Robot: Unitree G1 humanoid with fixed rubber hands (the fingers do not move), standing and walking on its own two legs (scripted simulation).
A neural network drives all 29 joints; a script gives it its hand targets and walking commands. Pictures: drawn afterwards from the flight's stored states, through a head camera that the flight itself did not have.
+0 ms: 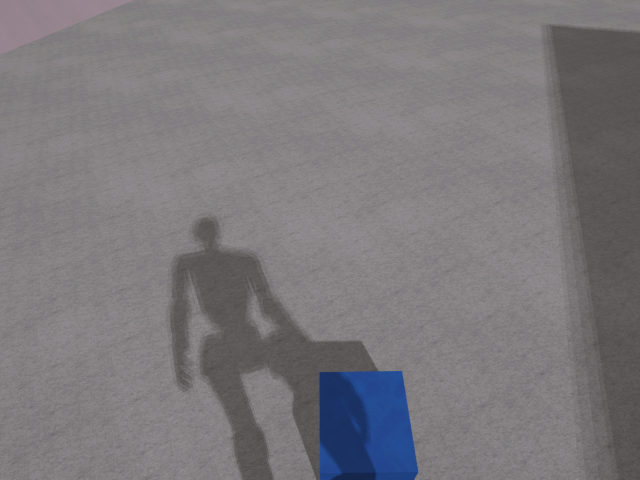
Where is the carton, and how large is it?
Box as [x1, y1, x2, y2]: [319, 371, 417, 479]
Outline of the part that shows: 319,372 320,479 413,479 417,473 417,467 401,371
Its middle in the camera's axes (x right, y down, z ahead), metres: +0.12 +0.52 +1.08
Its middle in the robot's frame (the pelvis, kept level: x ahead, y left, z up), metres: +0.43 -0.09 -0.67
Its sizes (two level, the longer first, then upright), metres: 0.255 0.235 0.193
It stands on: the floor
